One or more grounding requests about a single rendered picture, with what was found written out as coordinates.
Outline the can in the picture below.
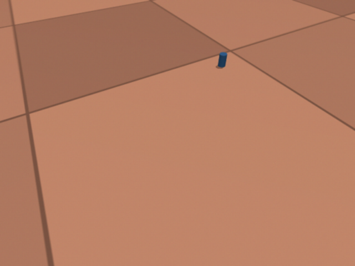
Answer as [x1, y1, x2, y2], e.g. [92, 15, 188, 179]
[218, 52, 227, 68]

